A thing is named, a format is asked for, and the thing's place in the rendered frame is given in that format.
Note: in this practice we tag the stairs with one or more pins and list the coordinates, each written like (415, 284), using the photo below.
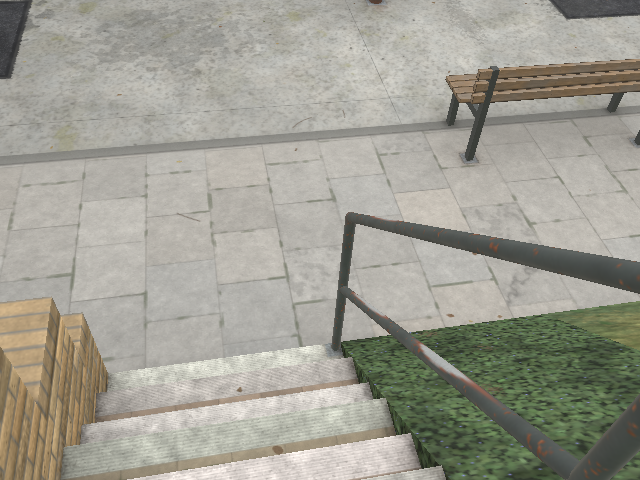
(292, 414)

